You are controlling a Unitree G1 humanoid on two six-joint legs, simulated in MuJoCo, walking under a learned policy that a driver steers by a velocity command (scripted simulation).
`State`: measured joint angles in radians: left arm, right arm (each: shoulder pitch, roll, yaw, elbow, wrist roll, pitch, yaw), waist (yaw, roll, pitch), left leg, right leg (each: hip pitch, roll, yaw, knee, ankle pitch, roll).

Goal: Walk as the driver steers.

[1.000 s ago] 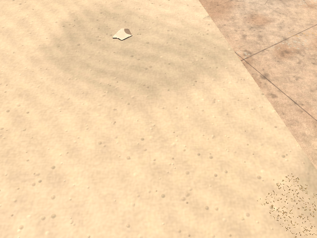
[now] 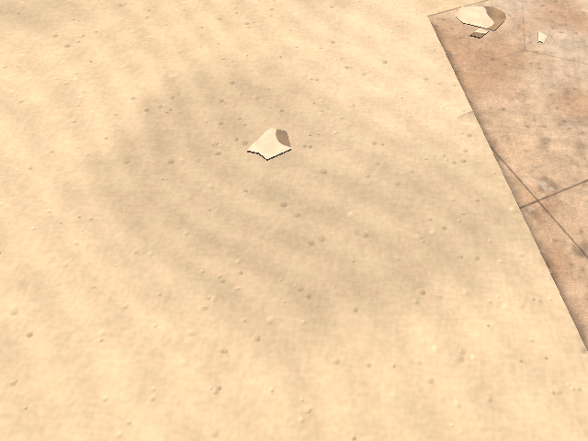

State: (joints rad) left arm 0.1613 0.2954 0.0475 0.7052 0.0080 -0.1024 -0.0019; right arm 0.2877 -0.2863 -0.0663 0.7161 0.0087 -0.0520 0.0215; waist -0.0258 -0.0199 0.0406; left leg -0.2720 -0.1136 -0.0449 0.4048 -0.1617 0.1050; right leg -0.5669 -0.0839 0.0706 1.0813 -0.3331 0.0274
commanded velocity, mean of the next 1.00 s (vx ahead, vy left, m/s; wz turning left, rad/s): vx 0.31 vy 0.00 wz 0.16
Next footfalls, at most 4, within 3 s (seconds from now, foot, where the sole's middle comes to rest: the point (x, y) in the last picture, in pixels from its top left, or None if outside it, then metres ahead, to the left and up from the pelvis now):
0.26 right None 0.34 -0.14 -0.78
0.70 left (238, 428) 0.49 0.13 -0.78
1.12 right None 0.45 -0.13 -0.78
1.60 left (251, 426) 0.49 0.10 -0.78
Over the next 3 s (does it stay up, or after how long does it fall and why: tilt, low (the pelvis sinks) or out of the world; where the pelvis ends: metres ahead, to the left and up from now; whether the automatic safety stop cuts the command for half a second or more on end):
stays up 0.94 -0.13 -0.01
